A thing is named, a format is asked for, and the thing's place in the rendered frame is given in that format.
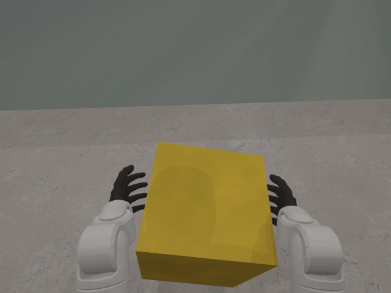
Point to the robot right forearm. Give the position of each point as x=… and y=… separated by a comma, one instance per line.
x=315, y=252

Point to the left robot hand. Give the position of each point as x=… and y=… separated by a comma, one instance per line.
x=121, y=189

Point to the right robot hand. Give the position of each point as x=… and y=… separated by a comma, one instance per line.
x=284, y=193

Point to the robot left forearm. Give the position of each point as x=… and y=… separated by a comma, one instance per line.
x=102, y=256

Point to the carton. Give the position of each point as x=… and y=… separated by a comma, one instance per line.
x=207, y=218

